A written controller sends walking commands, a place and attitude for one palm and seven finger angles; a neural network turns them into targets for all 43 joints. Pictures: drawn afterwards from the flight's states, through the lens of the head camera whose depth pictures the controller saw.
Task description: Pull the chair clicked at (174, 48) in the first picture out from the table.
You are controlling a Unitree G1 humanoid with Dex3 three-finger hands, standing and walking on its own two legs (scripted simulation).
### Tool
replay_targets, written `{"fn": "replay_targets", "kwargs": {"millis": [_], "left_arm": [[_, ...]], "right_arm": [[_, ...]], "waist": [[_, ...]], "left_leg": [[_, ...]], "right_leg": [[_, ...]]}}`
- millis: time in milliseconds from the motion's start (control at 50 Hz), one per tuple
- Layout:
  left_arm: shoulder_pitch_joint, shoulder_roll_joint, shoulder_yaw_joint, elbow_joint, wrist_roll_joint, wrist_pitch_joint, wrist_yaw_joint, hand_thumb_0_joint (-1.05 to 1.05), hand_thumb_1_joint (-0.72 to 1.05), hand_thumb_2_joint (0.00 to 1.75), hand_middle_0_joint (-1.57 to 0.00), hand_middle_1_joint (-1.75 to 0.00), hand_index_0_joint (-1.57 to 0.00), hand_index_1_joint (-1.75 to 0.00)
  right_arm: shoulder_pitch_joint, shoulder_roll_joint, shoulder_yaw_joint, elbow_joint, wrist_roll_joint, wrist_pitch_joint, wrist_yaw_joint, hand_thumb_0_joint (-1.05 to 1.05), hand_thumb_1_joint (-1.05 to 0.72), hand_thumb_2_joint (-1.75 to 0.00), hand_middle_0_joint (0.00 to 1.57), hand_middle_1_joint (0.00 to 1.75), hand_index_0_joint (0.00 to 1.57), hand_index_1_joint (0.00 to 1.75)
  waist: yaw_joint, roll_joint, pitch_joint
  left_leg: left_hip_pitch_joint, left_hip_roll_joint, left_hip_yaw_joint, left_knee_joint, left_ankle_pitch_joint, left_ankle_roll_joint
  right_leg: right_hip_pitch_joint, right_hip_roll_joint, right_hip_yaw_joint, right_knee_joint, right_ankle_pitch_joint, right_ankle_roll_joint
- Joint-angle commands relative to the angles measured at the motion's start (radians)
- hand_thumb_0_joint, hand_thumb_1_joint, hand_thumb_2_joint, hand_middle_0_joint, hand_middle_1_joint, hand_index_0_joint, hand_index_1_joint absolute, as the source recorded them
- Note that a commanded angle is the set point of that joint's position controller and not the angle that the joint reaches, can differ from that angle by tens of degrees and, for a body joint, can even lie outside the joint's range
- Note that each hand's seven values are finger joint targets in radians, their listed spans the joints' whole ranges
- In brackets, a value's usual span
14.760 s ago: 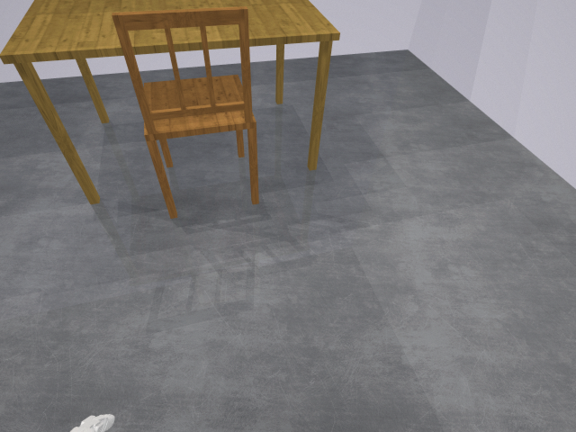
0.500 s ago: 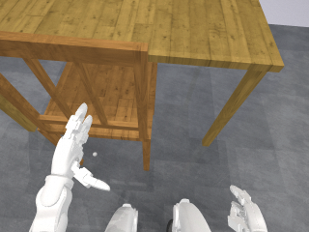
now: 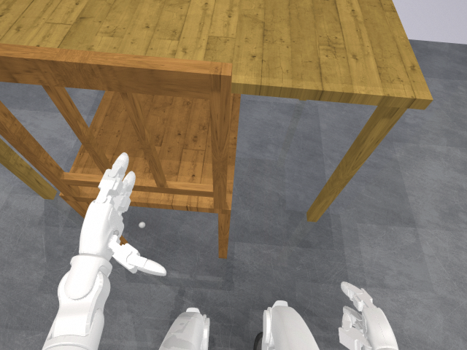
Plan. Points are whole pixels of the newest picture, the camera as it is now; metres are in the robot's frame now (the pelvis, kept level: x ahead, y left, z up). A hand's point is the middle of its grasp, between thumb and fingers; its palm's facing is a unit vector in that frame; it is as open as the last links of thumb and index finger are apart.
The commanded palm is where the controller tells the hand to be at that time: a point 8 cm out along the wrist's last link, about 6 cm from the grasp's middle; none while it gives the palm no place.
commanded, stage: aim the fingers beside a spindle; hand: left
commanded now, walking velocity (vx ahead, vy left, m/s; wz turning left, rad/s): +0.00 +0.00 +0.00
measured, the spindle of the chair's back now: (89, 141) +0.46 +0.28 +0.04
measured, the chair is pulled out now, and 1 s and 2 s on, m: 0.00 0.00 0.00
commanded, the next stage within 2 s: push the fingers through the gap in 1.90 s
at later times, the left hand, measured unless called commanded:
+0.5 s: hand (146, 225) +0.30 +0.15 +0.04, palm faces -0.08 -1.00 -0.03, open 17.0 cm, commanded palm +0.29 +0.21 +0.04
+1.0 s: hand (140, 226) +0.31 +0.16 +0.01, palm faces -0.03 -1.00 -0.03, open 17.0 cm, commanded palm +0.29 +0.21 +0.02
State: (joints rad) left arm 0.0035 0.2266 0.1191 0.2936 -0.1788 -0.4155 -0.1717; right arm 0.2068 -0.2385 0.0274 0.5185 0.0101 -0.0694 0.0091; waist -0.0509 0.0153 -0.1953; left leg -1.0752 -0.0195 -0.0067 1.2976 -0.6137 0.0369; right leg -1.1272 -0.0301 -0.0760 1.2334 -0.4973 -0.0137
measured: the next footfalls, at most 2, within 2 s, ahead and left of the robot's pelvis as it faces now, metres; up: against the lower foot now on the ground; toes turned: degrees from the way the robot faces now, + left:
none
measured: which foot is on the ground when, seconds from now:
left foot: down 0.00-1.00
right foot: down 0.00-1.00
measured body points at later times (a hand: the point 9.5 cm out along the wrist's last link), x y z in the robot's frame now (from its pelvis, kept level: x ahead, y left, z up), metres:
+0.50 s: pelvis +0.01 +0.00 +0.01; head +0.12 +0.01 +0.44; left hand +0.30 +0.20 +0.04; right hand +0.17 -0.25 -0.09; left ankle +0.00 +0.10 -0.62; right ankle +0.05 -0.12 -0.62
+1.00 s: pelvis +0.01 -0.01 +0.00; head +0.10 +0.00 +0.44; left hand +0.31 +0.22 +0.01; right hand +0.17 -0.25 -0.09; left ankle +0.00 +0.10 -0.62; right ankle +0.05 -0.12 -0.62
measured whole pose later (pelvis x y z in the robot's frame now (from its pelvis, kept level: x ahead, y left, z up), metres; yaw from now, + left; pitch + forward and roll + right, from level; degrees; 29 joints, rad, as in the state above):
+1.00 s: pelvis +0.01 -0.01 +0.00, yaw +0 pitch +22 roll -2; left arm 0.00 0.24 0.14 0.37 -0.21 -0.39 -0.21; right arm 0.21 -0.26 0.03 0.52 0.03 -0.06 0.01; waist -0.05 0.02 -0.20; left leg -1.05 -0.01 -0.02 1.28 -0.61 0.02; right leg -1.10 -0.02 -0.09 1.22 -0.50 -0.03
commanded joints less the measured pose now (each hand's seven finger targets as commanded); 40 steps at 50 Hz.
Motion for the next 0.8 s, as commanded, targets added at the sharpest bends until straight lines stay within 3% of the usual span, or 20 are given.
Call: {"fn": "replay_targets", "kwargs": {"millis": [0, 60, 100, 200, 240, 300, 340, 380, 400, 420, 440, 520, 560, 600, 620, 660, 700, 720, 740, 780], "left_arm": [[-0.143, 0.098, 0.028, -0.264, -0.024, -0.059, -0.025, 0.00, -0.50, 0.30, -0.06, -0.08, -0.06, -0.08], [-0.147, 0.130, 0.035, -0.453, -0.044, -0.109, -0.015, 0.00, -0.50, 0.30, -0.06, -0.08, -0.06, -0.08], [-0.116, 0.139, 0.047, -0.463, -0.043, -0.124, 0.006, 0.00, -0.50, 0.30, -0.06, -0.08, -0.06, -0.08], [-0.070, 0.059, 0.006, -0.127, 0.001, -0.051, 0.021, 0.00, -0.50, 0.30, -0.06, -0.08, -0.06, -0.08], [-0.065, 0.038, -0.006, -0.048, 0.005, -0.022, 0.000, 0.00, -0.50, 0.30, -0.06, -0.08, -0.06, -0.08], [-0.114, 0.081, 0.021, -0.163, -0.014, -0.027, -0.024, 0.00, -0.50, 0.30, -0.06, -0.08, -0.06, -0.08], [-0.129, 0.143, 0.059, -0.346, -0.025, -0.067, -0.021, 0.00, -0.50, 0.30, -0.06, -0.08, -0.06, -0.08], [-0.100, 0.156, 0.063, -0.500, -0.039, -0.110, 0.003, 0.00, -0.50, 0.30, -0.06, -0.08, -0.06, -0.08], [-0.075, 0.151, 0.055, -0.533, -0.041, -0.123, 0.018, 0.00, -0.50, 0.30, -0.06, -0.08, -0.06, -0.08], [-0.032, 0.187, 0.096, -0.530, -0.040, -0.131, 0.038, 0.00, -0.50, 0.30, -0.06, -0.08, -0.06, -0.08], [-0.010, 0.133, 0.050, -0.488, -0.028, -0.127, 0.046, 0.00, -0.50, 0.30, -0.06, -0.08, -0.06, -0.08], [0.018, 0.038, -0.011, -0.131, 0.010, -0.059, 0.043, 0.00, -0.50, 0.30, -0.06, -0.08, -0.06, -0.08], [-0.036, 0.005, -0.043, -0.037, 0.011, -0.026, 0.010, 0.00, -0.50, 0.30, -0.06, -0.08, -0.06, -0.08], [-0.075, 0.014, -0.043, -0.066, -0.004, -0.017, -0.024, 0.00, -0.50, 0.30, -0.06, -0.08, -0.06, -0.08], [-0.110, 0.051, -0.021, -0.123, -0.007, -0.027, -0.032, 0.00, -0.50, 0.30, -0.06, -0.08, -0.06, -0.08], [-0.169, 0.108, 0.009, -0.330, -0.020, -0.070, -0.034, 0.00, -0.50, 0.30, -0.06, -0.08, -0.06, -0.08], [-0.149, 0.171, 0.063, -0.512, -0.036, -0.125, -0.006, 0.00, -0.50, 0.30, -0.06, -0.08, -0.06, -0.08], [-0.110, 0.223, 0.108, -0.557, -0.038, -0.143, 0.018, 0.00, -0.50, 0.30, -0.06, -0.08, -0.06, -0.08], [-0.069, 0.208, 0.112, -0.557, -0.039, -0.151, 0.037, 0.00, -0.50, 0.30, -0.06, -0.08, -0.06, -0.08], [-0.040, 0.180, 0.112, -0.458, -0.029, -0.143, 0.066, 0.00, -0.50, 0.30, -0.06, -0.08, -0.06, -0.08]], "right_arm": [[0.001, -0.156, -0.076, -0.157, 0.010, -0.039, -0.013, 0.00, -0.90, -0.90, 0.20, 0.30, 0.20, 0.30], [0.012, -0.145, -0.076, -0.157, 0.003, -0.057, -0.018, 0.00, -0.90, -0.90, 0.20, 0.30, 0.20, 0.30], [0.019, -0.141, -0.076, -0.136, 0.000, -0.064, -0.019, 0.00, -0.90, -0.90, 0.20, 0.30, 0.20, 0.30], [0.017, -0.157, -0.070, -0.102, 0.002, -0.042, -0.010, 0.00, -0.90, -0.90, 0.20, 0.30, 0.20, 0.30], [0.015, -0.165, -0.070, -0.113, 0.010, -0.033, -0.007, 0.00, -0.90, -0.90, 0.20, 0.30, 0.20, 0.30], [0.014, -0.165, -0.079, -0.145, 0.011, -0.032, -0.011, 0.00, -0.90, -0.90, 0.20, 0.30, 0.20, 0.30], [0.012, -0.156, -0.081, -0.163, 0.008, -0.038, -0.014, 0.00, -0.90, -0.90, 0.20, 0.30, 0.20, 0.30], [0.019, -0.138, -0.080, -0.166, 0.003, -0.049, -0.013, 0.00, -0.90, -0.90, 0.20, 0.30, 0.20, 0.30], [0.022, -0.131, -0.078, -0.158, 0.001, -0.053, -0.012, 0.00, -0.90, -0.90, 0.20, 0.30, 0.20, 0.30], [0.029, -0.133, -0.079, -0.150, -0.002, -0.055, -0.013, 0.00, -0.90, -0.90, 0.20, 0.30, 0.20, 0.30], [0.022, -0.128, -0.075, -0.144, -0.003, -0.054, -0.009, 0.00, -0.90, -0.90, 0.20, 0.30, 0.20, 0.30], [0.019, -0.150, -0.070, -0.105, 0.000, -0.035, -0.002, 0.00, -0.90, -0.90, 0.20, 0.30, 0.20, 0.30], [0.012, -0.164, -0.069, -0.114, 0.013, -0.027, -0.001, 0.00, -0.90, -0.90, 0.20, 0.30, 0.20, 0.30], [0.011, -0.169, -0.073, -0.134, 0.020, -0.029, -0.006, 0.00, -0.90, -0.90, 0.20, 0.30, 0.20, 0.30], [0.009, -0.170, -0.077, -0.145, 0.018, -0.031, -0.011, 0.00, -0.90, -0.90, 0.20, 0.30, 0.20, 0.30], [0.006, -0.154, -0.081, -0.162, 0.010, -0.041, -0.018, 0.00, -0.90, -0.90, 0.20, 0.30, 0.20, 0.30], [0.013, -0.137, -0.079, -0.162, 0.003, -0.057, -0.021, 0.00, -0.90, -0.90, 0.20, 0.30, 0.20, 0.30], [0.021, -0.137, -0.078, -0.153, 0.001, -0.061, -0.024, 0.00, -0.90, -0.90, 0.20, 0.30, 0.20, 0.30], [0.022, -0.125, -0.073, -0.146, -0.003, -0.061, -0.023, 0.00, -0.90, -0.90, 0.20, 0.30, 0.20, 0.30], [0.010, -0.120, -0.071, -0.123, -0.004, -0.056, -0.016, 0.00, -0.90, -0.90, 0.20, 0.30, 0.20, 0.30]], "waist": [[0.008, 0.042, -0.345], [0.017, 0.107, -0.463], [0.013, 0.102, -0.441], [-0.034, -0.016, -0.184], [-0.026, -0.042, -0.171], [0.003, 0.002, -0.313], [0.035, 0.093, -0.453], [0.046, 0.134, -0.522], [0.042, 0.142, -0.516], [0.043, 0.124, -0.496], [0.026, 0.117, -0.445], [-0.046, -0.050, -0.155], [-0.050, -0.085, -0.114], [-0.031, -0.055, -0.184], [-0.021, -0.025, -0.238], [0.008, 0.060, -0.419], [0.040, 0.122, -0.532], [0.047, 0.138, -0.550], [0.051, 0.135, -0.527], [0.022, 0.090, -0.420]], "left_leg": [[0.156, 0.005, -0.045, -0.211, 0.312, -0.020], [0.284, 0.013, -0.054, -0.213, 0.464, -0.029], [0.297, 0.018, -0.061, -0.214, 0.509, -0.036], [0.104, 0.012, -0.061, -0.208, 0.274, -0.026], [0.072, 0.004, -0.054, -0.212, 0.223, -0.021], [0.122, 0.003, -0.043, -0.205, 0.296, -0.020], [0.229, 0.008, -0.044, -0.210, 0.436, -0.029], [0.326, 0.015, -0.048, -0.215, 0.571, -0.039], [0.347, 0.018, -0.050, -0.217, 0.608, -0.044], [0.333, 0.021, -0.056, -0.217, 0.622, -0.046], [0.321, 0.022, -0.057, -0.218, 0.615, -0.044], [0.096, 0.015, -0.054, -0.203, 0.303, -0.022], [0.039, 0.003, -0.048, -0.201, 0.193, -0.017], [0.054, -0.003, -0.040, -0.200, 0.195, -0.012], [0.078, -0.001, -0.039, -0.195, 0.226, -0.013], [0.175, 0.000, -0.031, -0.189, 0.358, -0.012], [0.289, 0.004, -0.034, -0.203, 0.498, -0.023], [0.307, 0.008, -0.036, -0.203, 0.539, -0.029], [0.316, 0.008, -0.039, -0.215, 0.563, -0.035], [0.247, 0.010, -0.034, -0.207, 0.506, -0.026]], "right_leg": [[0.310, 0.022, 0.041, -0.142, 0.187, -0.022], [0.350, 0.022, 0.041, -0.137, 0.282, -0.023], [0.340, 0.024, 0.033, -0.135, 0.302, -0.021], [0.220, 0.029, 0.016, -0.149, 0.143, -0.014], [0.225, 0.028, 0.021, -0.157, 0.107, -0.017], [0.298, 0.021, 0.037, -0.145, 0.184, -0.021], [0.360, 0.018, 0.043, -0.127, 0.284, -0.026], [0.400, 0.018, 0.044, -0.128, 0.367, -0.026], [0.397, 0.020, 0.041, -0.130, 0.382, -0.026], [0.392, 0.024, 0.037, -0.126, 0.384, -0.027], [0.362, 0.024, 0.032, -0.128, 0.373, -0.023], [0.238, 0.032, 0.016, -0.159, 0.187, -0.013], [0.221, 0.028, 0.024, -0.173, 0.096, -0.012], [0.259, 0.023, 0.039, -0.176, 0.100, -0.017], [0.276, 0.021, 0.042, -0.163, 0.130, -0.020], [0.368, 0.014, 0.060, -0.145, 0.259, -0.021], [0.432, 0.016, 0.063, -0.137, 0.361, -0.025], [0.431, 0.019, 0.060, -0.129, 0.380, -0.027], [0.432, 0.021, 0.055, -0.131, 0.390, -0.028], [0.408, 0.024, 0.052, -0.141, 0.369, -0.019]]}}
